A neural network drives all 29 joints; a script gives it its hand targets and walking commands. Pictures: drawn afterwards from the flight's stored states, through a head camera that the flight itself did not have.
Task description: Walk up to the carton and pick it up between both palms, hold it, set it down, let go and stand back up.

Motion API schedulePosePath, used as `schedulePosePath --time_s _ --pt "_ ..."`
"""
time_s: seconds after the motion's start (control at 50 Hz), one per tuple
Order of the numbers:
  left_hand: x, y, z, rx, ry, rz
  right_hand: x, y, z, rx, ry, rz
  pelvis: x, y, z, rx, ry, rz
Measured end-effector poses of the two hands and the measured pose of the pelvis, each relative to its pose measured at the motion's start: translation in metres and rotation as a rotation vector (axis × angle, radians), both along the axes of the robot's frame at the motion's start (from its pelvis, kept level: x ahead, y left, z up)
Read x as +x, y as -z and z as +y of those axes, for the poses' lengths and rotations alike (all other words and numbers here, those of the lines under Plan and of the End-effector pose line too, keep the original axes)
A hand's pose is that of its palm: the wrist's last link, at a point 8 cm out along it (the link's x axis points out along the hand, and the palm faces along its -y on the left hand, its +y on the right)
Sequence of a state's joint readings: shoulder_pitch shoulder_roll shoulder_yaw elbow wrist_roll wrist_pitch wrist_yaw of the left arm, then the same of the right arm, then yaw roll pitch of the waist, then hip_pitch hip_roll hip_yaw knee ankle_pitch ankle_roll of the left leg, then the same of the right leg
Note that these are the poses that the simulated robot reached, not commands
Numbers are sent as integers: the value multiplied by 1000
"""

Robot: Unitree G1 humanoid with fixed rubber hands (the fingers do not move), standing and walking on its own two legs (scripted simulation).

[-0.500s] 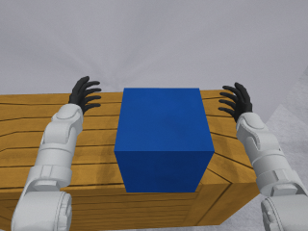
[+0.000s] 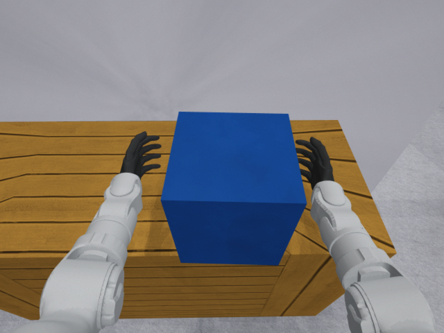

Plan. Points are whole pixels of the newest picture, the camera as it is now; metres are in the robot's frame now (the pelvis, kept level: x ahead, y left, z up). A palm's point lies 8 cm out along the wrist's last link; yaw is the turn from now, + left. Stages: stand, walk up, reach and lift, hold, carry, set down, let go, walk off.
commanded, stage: reach and lift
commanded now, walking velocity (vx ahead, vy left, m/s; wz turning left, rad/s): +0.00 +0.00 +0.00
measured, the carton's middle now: (231, 192) +0.40 -0.01 +0.02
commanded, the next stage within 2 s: none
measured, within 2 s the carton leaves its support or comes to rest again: leaves its support in 1.88 s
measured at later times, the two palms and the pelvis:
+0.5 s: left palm (152, 166) +0.43 +0.14 +0.07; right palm (317, 172) +0.41 -0.18 +0.06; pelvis +0.00 +0.02 -0.01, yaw -2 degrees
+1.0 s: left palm (156, 166) +0.43 +0.14 +0.07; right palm (312, 179) +0.39 -0.16 +0.06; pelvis +0.00 +0.02 +0.00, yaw -1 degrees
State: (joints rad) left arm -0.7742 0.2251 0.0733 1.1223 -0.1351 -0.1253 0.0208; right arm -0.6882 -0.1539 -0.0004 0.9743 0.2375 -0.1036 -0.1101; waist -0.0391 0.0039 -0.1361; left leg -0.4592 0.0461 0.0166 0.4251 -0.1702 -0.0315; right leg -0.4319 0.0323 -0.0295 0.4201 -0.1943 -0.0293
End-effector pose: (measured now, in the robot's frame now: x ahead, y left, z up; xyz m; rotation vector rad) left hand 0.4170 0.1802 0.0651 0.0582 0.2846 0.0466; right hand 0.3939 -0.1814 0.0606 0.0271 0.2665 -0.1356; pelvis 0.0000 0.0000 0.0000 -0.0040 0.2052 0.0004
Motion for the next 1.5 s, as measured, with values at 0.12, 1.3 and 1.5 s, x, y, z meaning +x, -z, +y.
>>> schedulePosePath --time_s 0.12,1.3,1.5 --pt "14 -12 -1 16 13 -71 10 -11 -3 -15 48 -47 -4 4 4 -10 -17 59" --pt "3 -7 -48 0 92 -80 -22 -7 14 -108 101 -79 12 -10 14 -2 22 -138" --pt "0 -7 -46 31 81 -66 -19 -5 15 -84 85 -75 21 -11 10 -4 10 -159"
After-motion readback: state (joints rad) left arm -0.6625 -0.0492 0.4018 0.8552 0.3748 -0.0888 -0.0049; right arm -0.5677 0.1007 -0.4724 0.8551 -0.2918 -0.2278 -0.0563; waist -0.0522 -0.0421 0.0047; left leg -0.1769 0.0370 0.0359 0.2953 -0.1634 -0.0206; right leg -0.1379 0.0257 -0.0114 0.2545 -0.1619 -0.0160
